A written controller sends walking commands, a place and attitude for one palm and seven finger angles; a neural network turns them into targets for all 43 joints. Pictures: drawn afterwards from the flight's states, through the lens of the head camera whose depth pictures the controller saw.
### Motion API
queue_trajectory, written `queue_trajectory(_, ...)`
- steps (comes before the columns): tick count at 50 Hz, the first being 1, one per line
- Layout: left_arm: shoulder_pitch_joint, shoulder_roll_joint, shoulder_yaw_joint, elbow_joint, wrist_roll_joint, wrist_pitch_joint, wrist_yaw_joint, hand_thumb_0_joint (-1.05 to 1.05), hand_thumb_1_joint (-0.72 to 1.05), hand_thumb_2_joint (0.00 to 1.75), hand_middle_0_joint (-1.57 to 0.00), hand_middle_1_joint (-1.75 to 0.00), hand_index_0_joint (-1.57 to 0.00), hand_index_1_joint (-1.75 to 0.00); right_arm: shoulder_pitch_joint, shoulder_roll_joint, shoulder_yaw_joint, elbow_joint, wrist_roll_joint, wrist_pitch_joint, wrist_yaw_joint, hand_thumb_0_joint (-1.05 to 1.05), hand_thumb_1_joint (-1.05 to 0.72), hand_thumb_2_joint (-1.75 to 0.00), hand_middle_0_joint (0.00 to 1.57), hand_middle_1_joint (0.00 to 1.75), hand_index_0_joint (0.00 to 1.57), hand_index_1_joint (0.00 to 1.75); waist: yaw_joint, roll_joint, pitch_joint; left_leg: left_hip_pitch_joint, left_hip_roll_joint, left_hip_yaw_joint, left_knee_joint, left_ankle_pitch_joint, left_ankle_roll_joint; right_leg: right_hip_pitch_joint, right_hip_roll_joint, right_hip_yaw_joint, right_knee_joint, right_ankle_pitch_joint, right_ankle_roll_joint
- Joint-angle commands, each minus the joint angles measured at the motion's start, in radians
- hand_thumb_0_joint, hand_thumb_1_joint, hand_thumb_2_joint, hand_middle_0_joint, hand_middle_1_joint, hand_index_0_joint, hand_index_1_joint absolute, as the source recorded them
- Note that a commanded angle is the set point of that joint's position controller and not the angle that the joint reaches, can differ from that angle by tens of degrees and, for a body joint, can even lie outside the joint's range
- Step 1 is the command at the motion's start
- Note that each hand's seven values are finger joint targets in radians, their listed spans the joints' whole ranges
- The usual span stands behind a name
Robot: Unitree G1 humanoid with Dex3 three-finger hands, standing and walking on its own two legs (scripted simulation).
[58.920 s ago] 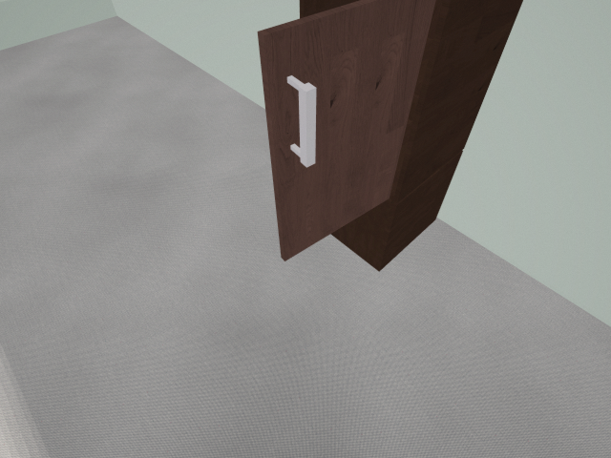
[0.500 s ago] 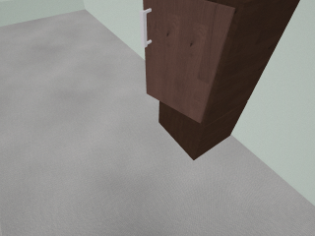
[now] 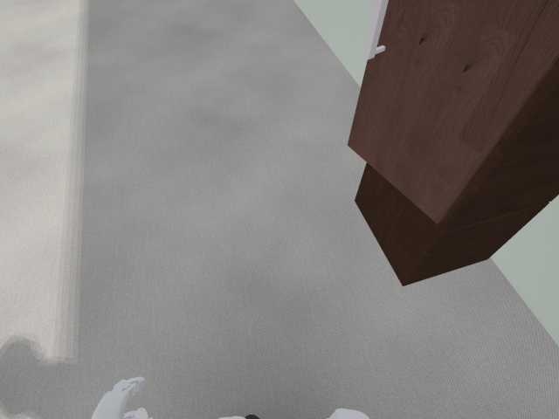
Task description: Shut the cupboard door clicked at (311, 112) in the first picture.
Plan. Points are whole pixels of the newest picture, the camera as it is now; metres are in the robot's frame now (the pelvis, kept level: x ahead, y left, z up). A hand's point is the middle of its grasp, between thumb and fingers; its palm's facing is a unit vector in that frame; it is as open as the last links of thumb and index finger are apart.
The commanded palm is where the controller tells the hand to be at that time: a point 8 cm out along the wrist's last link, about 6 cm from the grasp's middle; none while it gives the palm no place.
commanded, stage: walk to a spot facing it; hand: left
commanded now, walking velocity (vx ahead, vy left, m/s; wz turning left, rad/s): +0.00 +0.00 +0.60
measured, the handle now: (382, 22) +0.93 -0.22 +0.09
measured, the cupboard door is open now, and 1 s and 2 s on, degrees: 17 17 17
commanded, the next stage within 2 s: turn to face it in 1.70 s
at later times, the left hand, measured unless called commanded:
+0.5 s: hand out of the picture -0.05 +0.18 -0.19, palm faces +0.36 -0.90 -0.24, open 7.4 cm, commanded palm none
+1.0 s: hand out of the picture +0.01 +0.15 -0.16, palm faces +0.66 -0.72 -0.21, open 7.4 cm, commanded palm none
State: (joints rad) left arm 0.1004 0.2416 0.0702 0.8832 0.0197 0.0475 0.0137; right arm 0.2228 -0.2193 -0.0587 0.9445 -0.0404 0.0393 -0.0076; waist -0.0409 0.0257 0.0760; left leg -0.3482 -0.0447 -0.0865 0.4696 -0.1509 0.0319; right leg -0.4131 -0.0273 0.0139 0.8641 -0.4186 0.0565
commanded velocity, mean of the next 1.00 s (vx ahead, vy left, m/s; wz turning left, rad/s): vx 0.20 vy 0.00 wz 0.59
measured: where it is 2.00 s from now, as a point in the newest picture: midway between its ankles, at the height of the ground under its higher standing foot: (190, 358)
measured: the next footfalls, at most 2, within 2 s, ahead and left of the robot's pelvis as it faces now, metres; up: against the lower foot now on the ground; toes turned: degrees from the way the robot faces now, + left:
right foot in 0.10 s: +0.04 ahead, -0.15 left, +0.00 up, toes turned +5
left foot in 0.44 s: +0.00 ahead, +0.11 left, +0.00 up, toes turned +22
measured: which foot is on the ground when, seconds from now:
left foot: down 0.00-0.10, up 0.12-0.42, down 0.44-0.74, up 0.76-1.00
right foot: up 0.00-0.08, down 0.10-0.44, up 0.46-0.72, down 0.74-1.00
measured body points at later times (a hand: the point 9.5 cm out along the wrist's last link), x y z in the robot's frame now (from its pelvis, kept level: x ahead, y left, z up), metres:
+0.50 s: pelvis +0.00 -0.02 -0.02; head +0.04 +0.01 +0.43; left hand -0.07 +0.23 -0.17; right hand +0.18 -0.23 -0.15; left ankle -0.04 +0.09 -0.74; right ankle +0.00 -0.15 -0.71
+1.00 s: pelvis +0.11 -0.01 +0.01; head +0.14 +0.01 +0.45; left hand -0.02 +0.19 -0.14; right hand +0.32 -0.16 -0.14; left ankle +0.05 +0.12 -0.66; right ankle +0.14 -0.12 -0.74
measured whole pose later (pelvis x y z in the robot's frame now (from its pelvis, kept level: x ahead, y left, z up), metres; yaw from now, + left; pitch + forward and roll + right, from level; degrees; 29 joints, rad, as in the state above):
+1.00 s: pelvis +0.11 -0.01 +0.01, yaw +41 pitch +1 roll +1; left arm 0.32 0.16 0.05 0.94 0.03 -0.05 0.00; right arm 0.21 -0.23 -0.08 0.93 -0.03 0.05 0.05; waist -0.02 0.00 0.05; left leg -0.58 0.06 0.04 1.05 -0.26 -0.01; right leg -0.11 -0.10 -0.27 0.39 -0.27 0.00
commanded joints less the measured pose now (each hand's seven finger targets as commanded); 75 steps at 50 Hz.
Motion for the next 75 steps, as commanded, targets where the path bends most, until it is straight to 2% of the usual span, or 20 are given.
queue_trajectory(1,0.111,0.076,0.017,-0.056,-0.002,-0.016,0.011,0.0,0.9,0.9,-0.2,-0.3,-0.2,-0.3,-0.009,-0.202,-0.063,-0.082,0.006,0.004,-0.005,0.0,-0.9,-0.9,0.2,0.3,0.2,0.3,0.036,0.157,-0.128,0.048,0.192,-0.297,-0.132,0.033,0.099,0.145,0.048,-0.022,-0.226,0.044,-0.013)
queue_trajectory(3,0.198,0.13,0.035,-0.041,0.003,-0.026,0.017,0.0,0.9,0.9,-0.2,-0.3,-0.2,-0.3,-0.057,-0.166,-0.063,-0.11,0.018,0.012,0.001,0.0,-0.9,-0.9,0.2,0.3,0.2,0.3,0.084,0.058,-0.116,-0.136,0.096,-0.239,-0.041,-0.146,0.026,0.351,-0.013,0.021,-0.486,0.113,-0.038)
queue_trajectory(5,0.134,0.245,0.046,-0.074,0.019,-0.03,0.027,0.0,0.9,0.9,-0.2,-0.3,-0.2,-0.3,-0.049,-0.11,-0.061,-0.137,0.018,0.012,0.013,0.0,-0.9,-0.9,0.2,0.3,0.2,0.3,0.074,-0.256,-0.057,-0.274,-0.059,0.015,0.489,-0.406,-0.072,0.238,-0.436,0.409,-0.701,-0.054,-0.225)
queue_trajectory(9,0.005,0.121,0.019,-0.098,0.01,-0.048,0.03,0.0,0.9,0.9,-0.2,-0.3,-0.2,-0.3,-0.005,-0.108,-0.052,-0.108,0.017,0.023,0.03,0.0,-0.9,-0.9,0.2,0.3,0.2,0.3,-0.017,-0.214,-0.033,-0.245,0.057,0.041,0.728,-0.284,-0.084,0.207,-0.281,0.093,-0.514,0.446,-0.21)
queue_trajectory(19,0.189,0.191,0.048,-0.044,0.01,-0.046,0.021,0.0,0.9,0.9,-0.2,-0.3,-0.2,-0.3,-0.068,-0.081,-0.02,-0.132,0.028,0.004,0.033,0.0,-0.9,-0.9,0.2,0.3,0.2,0.3,0.044,-0.221,-0.126,0.041,0.039,0.181,0.107,-0.192,-0.057,0.342,-0.299,-0.069,-0.302,0.707,-0.134)
queue_trajectory(20,0.188,0.181,0.046,-0.049,0.001,-0.042,0.015,0.0,0.9,0.9,-0.2,-0.3,-0.2,-0.3,-0.011,-0.115,-0.027,-0.115,0.023,-0.005,0.032,0.0,-0.9,-0.9,0.2,0.3,0.2,0.3,0.008,-0.137,-0.154,0.206,0.051,0.152,-0.021,-0.071,-0.04,0.23,-0.28,-0.109,-0.203,0.575,-0.089)
queue_trajectory(22,0.132,0.083,0.014,-0.126,0.004,-0.038,-0.002,0.0,0.9,0.9,-0.2,-0.3,-0.2,-0.3,0.132,-0.302,-0.069,-0.085,0.007,-0.012,0.018,0.0,-0.9,-0.9,0.2,0.3,0.2,0.3,-0.073,0.31,-0.19,0.454,0.454,-0.392,-0.134,0.145,0.201,-0.232,-0.071,-0.158,0.185,-0.272,0.005)
queue_trajectory(25,-0.016,0.1,0.023,-0.134,0.008,-0.042,-0.015,0.0,0.9,0.9,-0.2,-0.3,-0.2,-0.3,0.102,-0.235,-0.05,-0.083,0.005,-0.028,-0.004,0.0,-0.9,-0.9,0.2,0.3,0.2,0.3,-0.063,0.177,-0.074,0.274,0.354,-0.348,-0.181,-0.232,0.181,-0.298,-0.096,-0.012,0.268,-0.091,-0.01)
queue_trajectory(35,0.27,0.11,0.038,-0.035,0.014,-0.061,-0.042,0.0,0.9,0.9,-0.2,-0.3,-0.2,-0.3,-0.087,-0.201,-0.048,-0.11,0.011,-0.029,0.006,0.0,-0.9,-0.9,0.2,0.3,0.2,0.3,0.119,0.076,-0.037,-0.187,0.143,-0.173,-0.049,-0.504,0.085,0.339,0.022,-0.113,-0.289,0.112,0.001)
queue_trajectory(36,0.366,0.159,0.052,-0.017,0.024,-0.073,-0.032,0.0,0.9,0.9,-0.2,-0.3,-0.2,-0.3,-0.096,-0.146,-0.037,-0.128,0.019,-0.032,0.007,0.0,-0.9,-0.9,0.2,0.3,0.2,0.3,0.167,-0.106,-0.048,-0.351,0.04,-0.084,0.17,-0.532,0.041,0.495,-0.094,0.032,-0.455,-0.078,-0.024)
queue_trajectory(37,0.42,0.248,0.065,-0.018,0.032,-0.079,-0.014,0.0,0.9,0.9,-0.2,-0.3,-0.2,-0.3,-0.087,-0.065,-0.018,-0.155,0.027,-0.038,0.013,0.0,-0.9,-0.9,0.2,0.3,0.2,0.3,0.195,-0.427,-0.083,-0.46,-0.062,0.057,0.543,-0.525,-0.012,0.524,-0.392,0.446,-0.687,-0.361,-0.116)
queue_trajectory(39,0.283,0.209,0.056,-0.056,0.013,-0.078,0.002,0.0,0.9,0.9,-0.2,-0.3,-0.2,-0.3,-0.063,-0.097,-0.038,-0.15,0.01,-0.03,0.025,0.0,-0.9,-0.9,0.2,0.3,0.2,0.3,0.087,-0.255,-0.014,-0.421,0.053,-0.011,0.819,-0.367,-0.011,0.268,-0.46,0.551,-0.775,-0.556,-0.176)
queue_trajectory(43,0.177,0.091,0.026,-0.049,0.011,-0.112,0.0,0.0,0.9,0.9,-0.2,-0.3,-0.2,-0.3,-0.036,-0.053,-0.026,-0.096,0.009,-0.017,0.052,0.0,-0.9,-0.9,0.2,0.3,0.2,0.3,0.024,-0.177,0.005,-0.322,0.126,0.063,0.759,-0.11,-0.046,0.202,-0.316,0.03,-0.701,-0.005,-0.132)
queue_trajectory(54,0.348,0.107,0.03,0.062,0.016,-0.126,0.0,0.0,0.9,0.9,-0.2,-0.3,-0.2,-0.3,-0.203,-0.007,0.003,-0.155,0.014,-0.046,0.075,0.0,-0.9,-0.9,0.2,0.3,0.2,0.3,0.09,-0.156,-0.011,-0.235,0.111,0.204,0.228,-0.158,-0.001,0.478,-0.369,-0.196,-0.559,0.532,-0.145)
queue_trajectory(57,0.302,0.141,0.033,0.057,0.002,-0.12,-0.007,0.0,0.9,0.9,-0.2,-0.3,-0.2,-0.3,-0.006,-0.058,-0.01,-0.104,0.005,-0.059,0.058,0.0,-0.9,-0.9,0.2,0.3,0.2,0.3,-0.021,-0.115,-0.1,0.159,0.006,0.292,0.088,-0.114,0.04,0.328,-0.311,-0.314,-0.272,0.7,-0.106)
queue_trajectory(58,0.305,0.114,0.029,0.042,-0.001,-0.117,-0.016,0.0,0.9,0.9,-0.2,-0.3,-0.2,-0.3,0.143,-0.144,-0.032,-0.07,0.001,-0.064,0.044,0.0,-0.9,-0.9,0.2,0.3,0.2,0.3,-0.093,0.009,-0.207,0.448,0.11,0.137,0.032,-0.133,0.085,0.126,-0.27,-0.323,-0.017,0.509,-0.065)
queue_trajectory(59,0.281,0.054,0.016,-0.01,-0.005,-0.111,-0.031,0.0,0.9,0.9,-0.2,-0.3,-0.2,-0.3,0.259,-0.277,-0.066,-0.048,-0.004,-0.067,0.029,0.0,-0.9,-0.9,0.2,0.3,0.2,0.3,-0.13,0.274,-0.27,0.658,0.411,-0.344,-0.068,-0.115,0.199,-0.226,-0.107,-0.284,0.316,-0.121,-0.008)
queue_trajectory(60,0.16,0.07,0.008,-0.064,0.002,-0.109,-0.026,0.0,0.9,0.9,-0.2,-0.3,-0.2,-0.3,0.305,-0.305,-0.069,-0.024,0.01,-0.063,0.013,0.0,-0.9,-0.9,0.2,0.3,0.2,0.3,-0.157,0.142,-0.259,0.623,0.491,-0.437,-0.145,-0.07,0.255,-0.328,-0.096,-0.118,0.429,-0.165,-0.03)
queue_trajectory(65,0.238,0.013,0.015,0.025,0.02,-0.077,-0.035,0.0,0.9,0.9,-0.2,-0.3,-0.2,-0.3,0.038,-0.116,-0.008,-0.057,0.01,-0.093,-0.011,0.0,-0.9,-0.9,0.2,0.3,0.2,0.3,0.013,0.111,-0.086,0.161,0.324,-0.125,-0.24,-0.213,0.15,-0.183,-0.148,-0.038,0.292,0.081,-0.029)
queue_trajectory(75,0.055,0.012,0.009,-0.028,0.014,-0.073,-0.046,0.0,0.9,0.9,-0.2,-0.3,-0.2,-0.3,0.114,-0.094,-0.016,0.04,0.011,-0.101,-0.006,0.0,-0.9,-0.9,0.2,0.3,0.2,0.3,0.025,0.047,0.021,0.151,0.278,-0.045,-0.278,-0.131,0.171,-0.051,-0.085,-0.072,-0.174,0.255,-0.027)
